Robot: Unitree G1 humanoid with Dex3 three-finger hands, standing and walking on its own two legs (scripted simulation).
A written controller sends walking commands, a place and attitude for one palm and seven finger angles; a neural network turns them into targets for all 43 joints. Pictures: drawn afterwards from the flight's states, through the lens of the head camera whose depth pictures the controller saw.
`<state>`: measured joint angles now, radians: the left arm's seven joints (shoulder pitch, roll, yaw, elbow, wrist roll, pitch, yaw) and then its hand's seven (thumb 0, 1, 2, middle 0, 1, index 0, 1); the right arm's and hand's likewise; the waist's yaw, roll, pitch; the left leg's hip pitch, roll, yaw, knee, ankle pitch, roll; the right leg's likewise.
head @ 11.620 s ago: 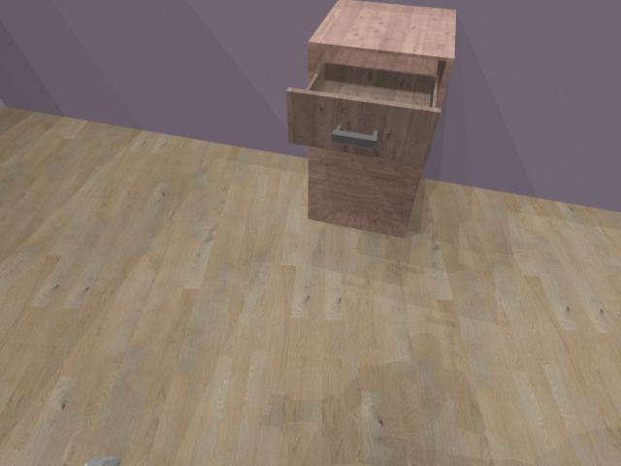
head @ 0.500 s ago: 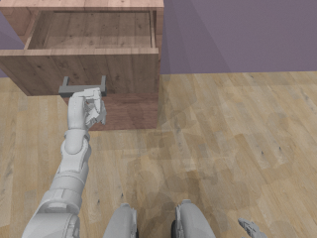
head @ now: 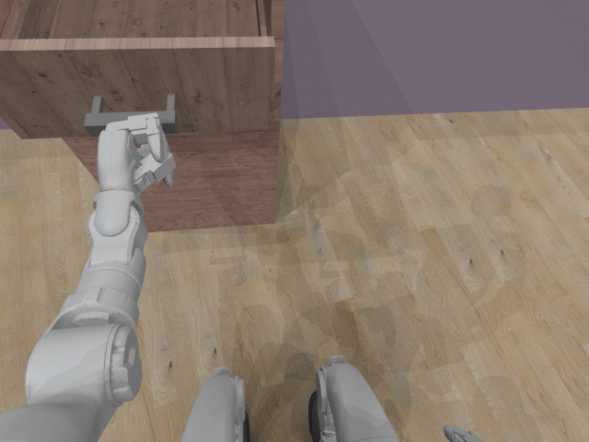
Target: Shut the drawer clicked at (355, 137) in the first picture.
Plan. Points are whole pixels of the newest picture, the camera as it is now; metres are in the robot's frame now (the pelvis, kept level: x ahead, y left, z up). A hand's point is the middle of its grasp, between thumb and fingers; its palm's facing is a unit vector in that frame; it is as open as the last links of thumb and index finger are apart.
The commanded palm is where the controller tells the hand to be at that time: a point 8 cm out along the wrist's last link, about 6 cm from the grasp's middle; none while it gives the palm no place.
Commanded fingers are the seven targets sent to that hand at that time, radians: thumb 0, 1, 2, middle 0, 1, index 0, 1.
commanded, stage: push the drawer shut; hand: left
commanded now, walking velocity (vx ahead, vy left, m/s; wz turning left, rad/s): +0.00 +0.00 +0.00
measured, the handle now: (134, 112) +0.56 +0.19 +0.04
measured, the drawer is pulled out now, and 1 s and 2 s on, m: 0.11 0.00 0.00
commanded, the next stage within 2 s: pull the fist back off the drawer in 1.08 s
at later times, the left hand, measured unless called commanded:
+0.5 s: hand (171, 116) +0.55 +0.14 +0.04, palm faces +0.04 -1.00 -0.03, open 3.2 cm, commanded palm +0.54 +0.18 +0.04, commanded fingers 0.00 0.90 0.90 -1.40 -1.60 -1.40 -1.60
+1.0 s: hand (174, 93) +0.60 +0.14 +0.04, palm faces +0.05 -1.00 -0.03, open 3.2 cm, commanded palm +0.60 +0.16 +0.04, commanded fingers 0.00 0.90 0.90 -1.40 -1.60 -1.40 -1.60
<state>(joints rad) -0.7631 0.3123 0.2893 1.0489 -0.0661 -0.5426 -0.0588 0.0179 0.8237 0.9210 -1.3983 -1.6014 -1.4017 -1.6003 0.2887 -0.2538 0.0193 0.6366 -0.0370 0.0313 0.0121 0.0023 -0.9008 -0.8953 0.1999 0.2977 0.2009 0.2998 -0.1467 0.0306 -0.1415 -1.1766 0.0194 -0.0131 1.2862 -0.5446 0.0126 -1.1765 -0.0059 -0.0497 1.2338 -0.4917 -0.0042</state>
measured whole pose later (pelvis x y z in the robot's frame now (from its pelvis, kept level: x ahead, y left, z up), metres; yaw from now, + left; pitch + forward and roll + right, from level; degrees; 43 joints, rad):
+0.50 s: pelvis +0.00 +0.01 -0.01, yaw -1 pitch +29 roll -4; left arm -1.01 0.46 0.38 1.21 0.00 -0.48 -0.05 0.03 0.84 0.92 -1.40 -1.60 -1.40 -1.60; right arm 0.35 -0.26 0.05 0.63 -0.06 0.07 0.03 0.00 -0.90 -0.90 0.20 0.30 0.20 0.30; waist -0.23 0.05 -0.13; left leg -1.29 0.03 -0.02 1.33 -0.55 0.02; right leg -1.28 0.01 -0.06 1.25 -0.48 0.00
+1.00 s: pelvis +0.00 +0.00 -0.02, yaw -2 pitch +32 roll -5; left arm -1.19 0.57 0.40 1.30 0.06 -0.42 -0.05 0.02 0.83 0.98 -1.40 -1.60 -1.40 -1.60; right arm 0.38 -0.25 0.07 0.63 -0.08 0.09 0.05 0.00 -0.90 -0.90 0.20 0.30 0.20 0.30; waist -0.27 0.05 -0.11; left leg -1.37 0.04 -0.05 1.36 -0.56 0.01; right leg -1.34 0.02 -0.09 1.26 -0.49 0.00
